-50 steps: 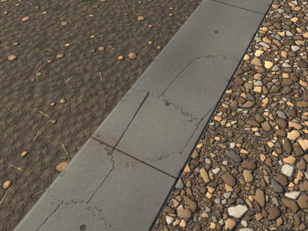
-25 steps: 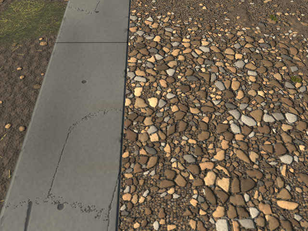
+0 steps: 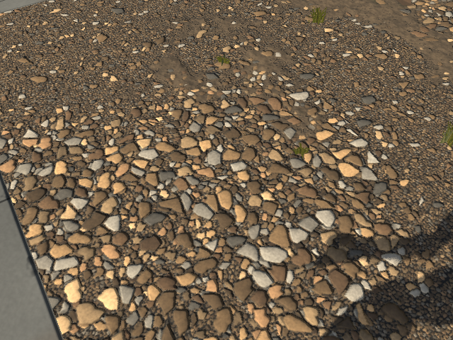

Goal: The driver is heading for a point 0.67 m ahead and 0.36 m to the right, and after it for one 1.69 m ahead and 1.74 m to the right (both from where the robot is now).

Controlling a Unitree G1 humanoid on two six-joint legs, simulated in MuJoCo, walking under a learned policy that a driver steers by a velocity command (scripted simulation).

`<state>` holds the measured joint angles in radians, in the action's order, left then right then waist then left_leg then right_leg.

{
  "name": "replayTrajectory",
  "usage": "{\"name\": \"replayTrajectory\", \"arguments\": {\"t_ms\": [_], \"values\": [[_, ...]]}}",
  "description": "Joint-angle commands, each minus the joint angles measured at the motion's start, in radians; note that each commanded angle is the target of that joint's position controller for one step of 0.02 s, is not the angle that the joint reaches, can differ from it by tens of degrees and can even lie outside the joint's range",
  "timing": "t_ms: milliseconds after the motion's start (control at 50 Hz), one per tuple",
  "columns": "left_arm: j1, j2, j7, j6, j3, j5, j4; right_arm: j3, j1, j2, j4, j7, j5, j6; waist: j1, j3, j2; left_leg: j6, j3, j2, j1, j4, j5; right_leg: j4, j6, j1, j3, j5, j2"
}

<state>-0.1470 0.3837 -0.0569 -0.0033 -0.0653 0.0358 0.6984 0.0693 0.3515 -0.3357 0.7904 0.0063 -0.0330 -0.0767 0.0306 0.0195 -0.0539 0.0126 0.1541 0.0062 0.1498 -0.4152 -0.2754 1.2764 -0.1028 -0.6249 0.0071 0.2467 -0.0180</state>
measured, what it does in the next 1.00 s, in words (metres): walks ahead, turning right: right foot, then left foot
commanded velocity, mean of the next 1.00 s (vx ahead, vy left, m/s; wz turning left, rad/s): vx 1.00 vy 0.00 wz -0.68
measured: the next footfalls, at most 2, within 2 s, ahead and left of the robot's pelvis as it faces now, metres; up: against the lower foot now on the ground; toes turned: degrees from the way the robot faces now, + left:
right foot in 0.26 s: +0.41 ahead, -0.07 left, +0.00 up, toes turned -19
left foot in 0.66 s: +0.87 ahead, -0.10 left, +0.00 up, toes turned -34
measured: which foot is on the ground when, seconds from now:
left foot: down 0.00-0.26, up 0.28-0.64, down 0.66-1.00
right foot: up 0.00-0.24, down 0.26-0.68, up 0.70-1.00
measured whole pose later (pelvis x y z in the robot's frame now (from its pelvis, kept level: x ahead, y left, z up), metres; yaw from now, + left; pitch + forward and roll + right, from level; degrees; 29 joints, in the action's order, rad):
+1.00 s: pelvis +0.90 -0.26 -0.01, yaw -39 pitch +2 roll +2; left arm 0.03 0.27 -0.07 -0.06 0.02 0.04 0.64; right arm 0.04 0.58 -0.28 0.93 -0.03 -0.01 -0.10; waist 0.09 0.01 -0.02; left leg 0.00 0.09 -0.05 -0.16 -0.12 -0.31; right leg 0.73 -0.10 -0.74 -0.01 0.00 -0.04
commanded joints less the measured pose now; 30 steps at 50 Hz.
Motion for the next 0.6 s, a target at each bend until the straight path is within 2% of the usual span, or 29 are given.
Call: {"name": "replayTrajectory", "arguments": {"t_ms": [20, 60, 120, 160, 180, 200, 220, 240, 260, 280, 300, 320, 340, 360, 380, 400, 420, 460, 500, 540, 580, 600], "values": [[0.077, -0.048, -0.025, 0.005, 0.035, 0.000, -0.131, -0.008, -0.015, -0.025, -0.023, -0.016, 0.011, -0.040, -0.047, 0.051, 0.128, -0.073, -0.143, 0.267, -0.013, 0.278, 0.191, -0.037, 0.008, -0.159, 0.052, -0.128, -0.091], [0.141, -0.036, -0.032, 0.007, 0.039, -0.009, -0.158, -0.007, -0.024, -0.040, -0.012, -0.015, 0.006, -0.049, -0.056, 0.093, 0.115, -0.056, -0.016, 0.228, 0.009, 0.309, 0.300, -0.170, 0.002, -0.139, 0.006, -0.225, -0.078], [0.255, -0.046, -0.052, 0.002, 0.050, -0.003, -0.182, 0.000, 0.056, -0.074, 0.024, -0.007, 0.005, -0.048, -0.023, 0.149, 0.075, -0.025, 0.113, 0.191, -0.052, 0.332, 0.549, -0.404, -0.042, -0.061, -0.129, -0.273, -0.032], [0.255, -0.041, -0.050, -0.004, 0.048, -0.006, -0.169, 0.005, 0.107, -0.113, 0.031, 0.004, 0.007, -0.038, -0.031, 0.105, 0.102, -0.003, 0.150, 0.196, -0.156, 0.234, 1.030, -0.482, -0.078, 0.041, -0.214, -0.244, 0.046], [0.215, -0.029, -0.041, -0.005, 0.043, -0.007, -0.156, 0.012, 0.117, -0.145, 0.029, 0.013, 0.009, -0.026, -0.062, 0.067, 0.138, 0.001, 0.151, 0.214, -0.209, 0.148, 1.235, -0.499, -0.091, 0.092, -0.227, -0.194, 0.080], [0.127, -0.002, -0.031, -0.007, 0.032, -0.009, -0.130, 0.021, 0.103, -0.180, 0.022, 0.022, 0.006, -0.009, -0.121, 0.006, 0.165, 0.000, 0.145, 0.240, -0.236, 0.014, 1.368, -0.511, -0.108, 0.190, -0.218, -0.137, 0.107], [-0.038, 0.036, -0.018, -0.008, 0.012, -0.011, -0.084, 0.029, 0.066, -0.208, 0.009, 0.027, 0.003, 0.009, -0.206, -0.073, 0.184, -0.014, 0.128, 0.267, -0.208, -0.192, 1.443, -0.508, -0.130, 0.360, -0.198, -0.074, 0.135], [-0.258, 0.085, 0.001, -0.014, -0.020, -0.012, -0.014, 0.030, 0.013, -0.210, -0.020, 0.023, 0.000, 0.023, -0.293, -0.161, 0.176, -0.034, 0.101, 0.275, -0.082, -0.477, 1.350, -0.571, -0.166, 0.620, -0.138, -0.035, 0.147], [-0.314, 0.123, 0.029, -0.013, -0.052, -0.022, 0.028, 0.027, 0.004, -0.167, -0.026, 0.008, -0.008, 0.029, -0.278, -0.161, 0.063, -0.024, 0.094, 0.166, 0.155, -0.828, 0.588, -0.653, -0.196, 0.824, -0.013, 0.015, 0.098], [-0.197, 0.235, 0.042, 0.007, -0.074, -0.012, -0.009, -0.002, 0.044, -0.043, -0.119, -0.008, -0.012, 0.021, -0.113, -0.174, -0.189, 0.033, 0.046, -0.006, 0.575, -1.208, -0.248, -0.694, -0.315, 1.026, 0.462, -0.075, -0.136], [-0.268, 0.247, 0.045, 0.018, -0.082, -0.003, -0.042, -0.005, -0.047, -0.094, -0.200, -0.005, 0.004, -0.006, -0.172, -0.325, -0.039, 0.030, -0.181, -0.008, 0.715, -1.267, -0.199, -0.879, -0.404, 1.112, 0.741, 0.061, -0.212], [-0.264, 0.215, 0.054, 0.013, -0.081, -0.011, -0.017, -0.014, -0.117, -0.096, -0.215, -0.005, 0.006, -0.028, -0.156, -0.207, 0.062, 0.022, -0.225, 0.046, 0.750, -1.161, -0.131, -0.996, -0.364, 0.994, 0.755, 0.104, -0.223], [-0.232, 0.165, 0.060, 0.000, -0.069, -0.015, 0.003, -0.019, -0.119, -0.093, -0.203, -0.003, 0.004, -0.035, -0.097, -0.062, 0.131, 0.022, -0.220, 0.083, 0.711, -1.039, -0.097, -1.034, -0.327, 0.811, 0.682, 0.050, -0.191], [-0.197, 0.141, 0.067, -0.017, -0.060, -0.017, 0.008, -0.023, -0.123, -0.085, -0.195, -0.001, -0.013, -0.024, -0.047, -0.012, 0.154, 0.033, -0.224, 0.107, 0.638, -0.967, -0.117, -1.036, -0.301, 0.670, 0.596, -0.034, -0.139], [-0.161, 0.113, 0.072, -0.034, -0.047, -0.019, 0.000, -0.025, -0.083, -0.086, -0.182, -0.001, -0.031, -0.002, -0.001, 0.011, 0.158, 0.049, -0.227, 0.124, 0.566, -0.908, -0.134, -1.037, -0.293, 0.558, 0.526, -0.107, -0.103], [-0.153, 0.085, 0.070, -0.048, -0.034, -0.025, 0.001, -0.025, -0.073, -0.080, -0.177, -0.004, -0.041, 0.021, 0.022, 0.023, 0.154, 0.066, -0.224, 0.139, 0.518, -0.846, -0.163, -1.049, -0.288, 0.465, 0.483, -0.127, -0.072], [-0.154, 0.078, 0.065, -0.060, -0.029, -0.029, 0.004, -0.028, -0.099, -0.067, -0.190, -0.008, -0.041, 0.036, 0.027, 0.040, 0.141, 0.078, -0.212, 0.148, 0.483, -0.757, -0.180, -1.069, -0.282, 0.382, 0.448, -0.113, -0.046], [-0.155, 0.088, 0.059, -0.076, -0.034, -0.024, 0.007, -0.045, -0.242, -0.031, -0.251, -0.018, -0.029, 0.040, 0.001, 0.091, 0.106, 0.089, -0.175, 0.140, 0.430, -0.571, -0.031, -1.112, -0.263, 0.251, 0.405, -0.131, 0.010], [-0.169, 0.083, 0.050, -0.086, -0.036, -0.026, 0.021, -0.061, -0.304, 0.003, -0.268, -0.030, -0.011, 0.032, -0.029, 0.084, 0.071, 0.067, -0.150, 0.114, 0.321, -0.369, 0.242, -1.118, -0.209, 0.221, 0.331, -0.247, 0.054], [-0.226, 0.078, 0.041, -0.096, -0.035, -0.044, 0.052, -0.062, -0.331, 0.003, -0.262, -0.036, 0.001, 0.024, -0.073, 0.054, 0.053, 0.026, -0.127, 0.084, 0.216, -0.249, 0.426, -1.137, -0.172, 0.276, 0.324, -0.366, 0.026], [-0.277, 0.083, 0.045, -0.096, -0.034, -0.044, 0.082, -0.053, -0.358, -0.023, -0.262, -0.034, 0.000, 0.021, -0.102, 0.044, 0.040, -0.010, -0.122, 0.060, 0.229, -0.166, 0.421, -1.098, -0.145, 0.448, 0.328, -0.512, -0.014], [-0.287, 0.103, 0.051, -0.095, -0.037, -0.039, 0.092, -0.043, -0.338, -0.046, -0.255, -0.028, -0.004, 0.019, -0.092, 0.019, 0.035, -0.027, -0.117, 0.032, 0.216, -0.138, 0.362, -1.029, -0.126, 0.541, 0.324, -0.677, -0.029]]}}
